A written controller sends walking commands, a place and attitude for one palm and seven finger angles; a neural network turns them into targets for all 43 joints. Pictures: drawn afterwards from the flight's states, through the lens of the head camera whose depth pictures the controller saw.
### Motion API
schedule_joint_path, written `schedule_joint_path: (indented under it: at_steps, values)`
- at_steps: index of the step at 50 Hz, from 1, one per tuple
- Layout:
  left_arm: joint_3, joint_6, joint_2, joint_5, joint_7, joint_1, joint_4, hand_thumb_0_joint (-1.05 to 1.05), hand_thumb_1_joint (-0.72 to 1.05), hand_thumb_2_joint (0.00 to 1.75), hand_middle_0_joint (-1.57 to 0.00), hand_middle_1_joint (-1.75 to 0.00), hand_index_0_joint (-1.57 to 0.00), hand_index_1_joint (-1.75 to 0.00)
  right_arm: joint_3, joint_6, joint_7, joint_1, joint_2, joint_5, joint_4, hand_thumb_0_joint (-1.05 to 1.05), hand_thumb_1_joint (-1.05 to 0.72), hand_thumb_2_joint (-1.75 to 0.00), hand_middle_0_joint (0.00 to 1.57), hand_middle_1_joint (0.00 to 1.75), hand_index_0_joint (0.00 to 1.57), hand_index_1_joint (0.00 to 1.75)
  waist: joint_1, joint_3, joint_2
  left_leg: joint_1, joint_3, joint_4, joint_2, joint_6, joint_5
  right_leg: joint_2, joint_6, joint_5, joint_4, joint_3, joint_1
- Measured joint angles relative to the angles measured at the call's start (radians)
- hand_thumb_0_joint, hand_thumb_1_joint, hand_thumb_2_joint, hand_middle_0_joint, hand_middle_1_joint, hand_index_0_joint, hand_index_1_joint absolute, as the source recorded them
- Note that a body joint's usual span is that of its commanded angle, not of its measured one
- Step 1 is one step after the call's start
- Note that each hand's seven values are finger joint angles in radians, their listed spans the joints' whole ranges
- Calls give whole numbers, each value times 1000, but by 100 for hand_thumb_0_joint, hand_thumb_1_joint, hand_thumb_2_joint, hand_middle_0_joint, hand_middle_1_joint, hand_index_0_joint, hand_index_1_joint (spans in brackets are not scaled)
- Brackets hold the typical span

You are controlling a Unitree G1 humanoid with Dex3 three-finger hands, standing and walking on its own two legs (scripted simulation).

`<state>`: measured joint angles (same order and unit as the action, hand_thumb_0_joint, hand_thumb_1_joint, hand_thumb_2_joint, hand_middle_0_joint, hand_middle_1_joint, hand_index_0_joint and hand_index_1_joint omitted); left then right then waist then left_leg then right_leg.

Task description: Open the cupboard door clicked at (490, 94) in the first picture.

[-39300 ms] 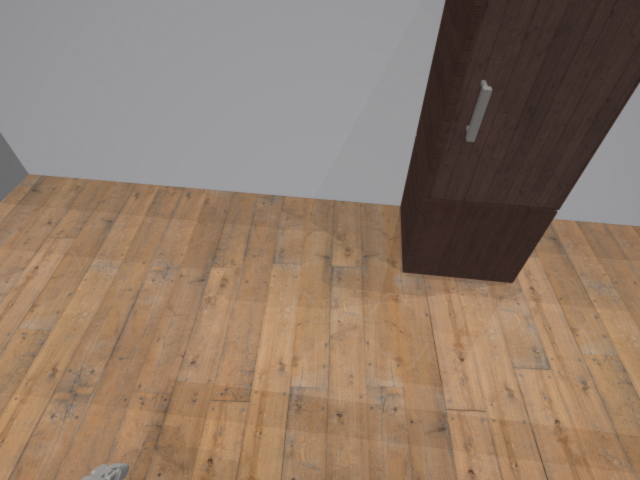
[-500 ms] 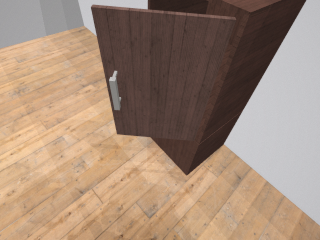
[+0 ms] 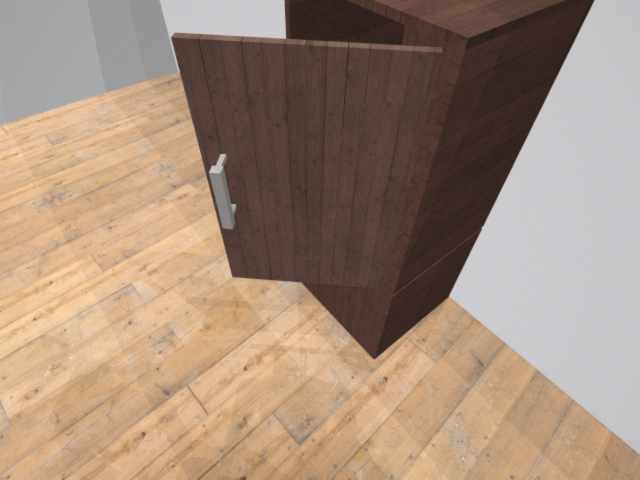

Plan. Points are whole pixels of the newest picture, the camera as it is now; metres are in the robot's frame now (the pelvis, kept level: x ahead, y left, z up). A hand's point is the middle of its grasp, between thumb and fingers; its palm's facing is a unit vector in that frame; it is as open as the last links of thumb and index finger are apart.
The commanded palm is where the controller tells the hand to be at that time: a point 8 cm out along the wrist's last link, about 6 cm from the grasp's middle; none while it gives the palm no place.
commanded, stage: come to a stop and stand still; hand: left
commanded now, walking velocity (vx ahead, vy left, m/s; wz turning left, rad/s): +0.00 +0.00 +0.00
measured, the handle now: (225, 192) +0.61 +0.22 -0.03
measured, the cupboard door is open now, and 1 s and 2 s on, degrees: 46 46 46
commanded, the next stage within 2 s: look again from close up in 0.64 s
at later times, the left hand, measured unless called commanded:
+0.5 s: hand out of the picture +0.01 +0.16 -0.18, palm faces +0.05 -0.98 -0.17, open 7.4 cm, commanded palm none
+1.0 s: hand out of the picture +0.03 +0.21 -0.18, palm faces +0.01 -0.97 -0.23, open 7.4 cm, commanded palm none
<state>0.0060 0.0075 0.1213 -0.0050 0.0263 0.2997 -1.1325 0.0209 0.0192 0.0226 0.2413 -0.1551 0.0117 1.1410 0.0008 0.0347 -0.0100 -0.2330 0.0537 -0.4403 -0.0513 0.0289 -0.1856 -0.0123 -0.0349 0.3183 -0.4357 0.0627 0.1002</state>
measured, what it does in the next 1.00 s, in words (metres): stands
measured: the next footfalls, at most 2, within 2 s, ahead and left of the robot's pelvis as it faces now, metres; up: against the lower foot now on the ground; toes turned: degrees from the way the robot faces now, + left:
right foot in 1.90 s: +0.10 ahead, -0.09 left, +0.00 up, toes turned -4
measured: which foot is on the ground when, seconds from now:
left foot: down 0.00-1.00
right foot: down 0.00-1.00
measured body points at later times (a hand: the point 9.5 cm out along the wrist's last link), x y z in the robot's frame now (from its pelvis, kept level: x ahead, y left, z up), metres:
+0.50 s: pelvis +0.03 +0.00 +0.00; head +0.04 +0.00 +0.45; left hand +0.01 +0.21 -0.16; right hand +0.00 -0.21 -0.16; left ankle +0.03 +0.14 -0.74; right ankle -0.05 -0.09 -0.74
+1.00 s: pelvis +0.02 +0.03 -0.01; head +0.02 +0.03 +0.44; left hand +0.03 +0.26 -0.17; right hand +0.05 -0.20 -0.17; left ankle +0.03 +0.14 -0.74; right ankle -0.05 -0.09 -0.74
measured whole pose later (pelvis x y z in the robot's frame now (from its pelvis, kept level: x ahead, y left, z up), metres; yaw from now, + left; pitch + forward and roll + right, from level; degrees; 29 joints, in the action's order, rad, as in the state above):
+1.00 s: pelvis +0.02 +0.03 -0.01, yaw -1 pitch -1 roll +0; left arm 0.01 -0.01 0.15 -0.02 0.06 0.30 -1.05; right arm 0.01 -0.01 0.03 0.24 -0.18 0.01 1.03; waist 0.00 0.03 0.01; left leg -0.28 0.07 -0.60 -0.03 -0.01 -0.30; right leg 0.02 0.01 0.40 -0.55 0.03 0.13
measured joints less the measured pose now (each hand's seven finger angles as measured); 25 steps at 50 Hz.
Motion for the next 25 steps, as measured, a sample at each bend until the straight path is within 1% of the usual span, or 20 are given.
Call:
schedule_joint_path:
  at_steps: [6, 12, 18, 25]
  values:
    - [-2, -2, -7, 2, 7, -9, -12, 2, 92, 89, -21, -30, -20, -30, -8, -5, 7, 53, 28, 1, 36, 0, -91, -90, 19, 30, 20, 29, 11, 12, -10, 15, -2, 8, -4, 5, -4, -5, -4, 0, 18, 2, -20]
    - [-9, -9, 0, 5, 13, -11, -7, 1, 91, 89, -21, -30, -20, -30, -10, -7, 12, 81, 49, 0, 54, 0, -91, -90, 19, 30, 20, 29, 14, 17, -11, 23, -3, 8, -2, 7, -14, -4, -5, 6, 25, 3, -32]
    - [-12, -11, 5, 4, 18, -12, -3, 1, 91, 89, -20, -30, -20, -30, -11, -14, 14, 74, 58, 0, 49, 0, -91, -90, 19, 30, 20, 29, 13, 15, -12, 30, -1, 5, 1, 5, -26, 0, -2, 15, 27, 1, -41]
    - [-12, -12, 6, 2, 20, -10, -2, 1, 91, 89, -20, -30, -20, -30, -11, -19, 18, 41, 53, 1, 34, 0, -91, -90, 20, 30, 20, 29, 6, 8, -14, 39, 1, 4, 8, 2, -37, 7, 3, 24, 29, 0, -52]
